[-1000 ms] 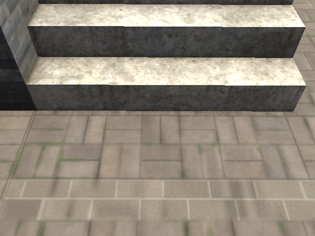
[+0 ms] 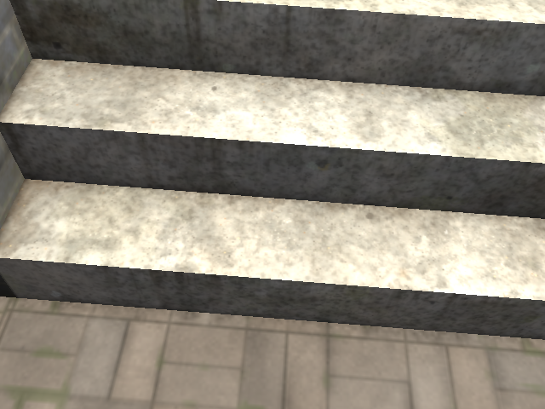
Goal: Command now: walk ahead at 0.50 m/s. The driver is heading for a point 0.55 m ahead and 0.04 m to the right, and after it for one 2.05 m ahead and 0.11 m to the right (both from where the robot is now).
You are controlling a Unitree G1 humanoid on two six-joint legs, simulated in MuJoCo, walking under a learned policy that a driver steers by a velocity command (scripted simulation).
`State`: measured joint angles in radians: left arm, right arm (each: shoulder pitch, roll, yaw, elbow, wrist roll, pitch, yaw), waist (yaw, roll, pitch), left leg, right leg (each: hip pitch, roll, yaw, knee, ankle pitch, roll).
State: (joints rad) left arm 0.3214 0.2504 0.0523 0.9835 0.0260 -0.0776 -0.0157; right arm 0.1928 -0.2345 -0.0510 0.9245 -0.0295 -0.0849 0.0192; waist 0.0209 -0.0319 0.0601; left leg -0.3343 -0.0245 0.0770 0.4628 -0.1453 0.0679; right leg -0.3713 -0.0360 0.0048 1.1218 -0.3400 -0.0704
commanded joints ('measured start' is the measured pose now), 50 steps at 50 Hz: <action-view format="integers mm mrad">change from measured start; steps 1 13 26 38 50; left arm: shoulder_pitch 73 -278 -155 -153 115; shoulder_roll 39 12 14 45 133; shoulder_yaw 5 -18 -39 -15 27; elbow -25 -128 -30 -1 72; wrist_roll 20 -1 -17 -29 -4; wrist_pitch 17 12 -15 58 -16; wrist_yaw -14 -12 44 22 32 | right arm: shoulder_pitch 82 251 222 143 23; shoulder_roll -86 -102 3 -44 -13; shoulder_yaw -16 -8 24 32 10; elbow -2 92 155 182 76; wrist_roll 15 13 -3 7 9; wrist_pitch -21 -25 58 53 -2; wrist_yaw -1 -15 -41 -43 -34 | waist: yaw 8 -59 -85 -50 56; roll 120 100 -74 126 -188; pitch -86 29 -121 69 5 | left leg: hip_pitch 150 270 112 52 -208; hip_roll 249 217 52 104 5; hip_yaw -262 -111 -101 -201 -31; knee -286 -297 380 -184 165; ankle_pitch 134 351 -298 -477 -237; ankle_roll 129 121 -61 17 -19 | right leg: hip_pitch -96 -150 173 22 479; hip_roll -60 -31 -194 -29 -246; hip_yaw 16 -72 65 52 350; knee -12 -517 -820 -830 -924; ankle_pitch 57 293 940 -252 187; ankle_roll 4 47 -120 2 -136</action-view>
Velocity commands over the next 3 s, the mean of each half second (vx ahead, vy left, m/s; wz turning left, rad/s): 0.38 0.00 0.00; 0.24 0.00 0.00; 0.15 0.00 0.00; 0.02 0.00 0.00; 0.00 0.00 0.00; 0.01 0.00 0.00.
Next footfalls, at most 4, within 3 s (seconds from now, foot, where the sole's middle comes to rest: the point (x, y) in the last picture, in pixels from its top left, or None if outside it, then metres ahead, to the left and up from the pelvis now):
0.38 right None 0.34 -0.12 -0.77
0.70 left None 0.30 0.09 -0.77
1.20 left None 0.42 0.08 -0.77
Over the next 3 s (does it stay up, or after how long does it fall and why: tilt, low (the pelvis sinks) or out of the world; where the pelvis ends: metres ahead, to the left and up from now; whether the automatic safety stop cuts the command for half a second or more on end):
stays up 0.35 0.00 0.01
